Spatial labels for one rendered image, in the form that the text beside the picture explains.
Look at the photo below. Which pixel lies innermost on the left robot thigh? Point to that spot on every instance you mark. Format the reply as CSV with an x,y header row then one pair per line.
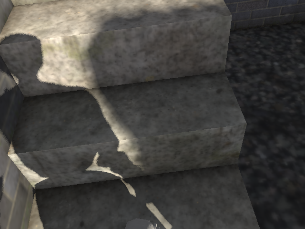
x,y
141,224

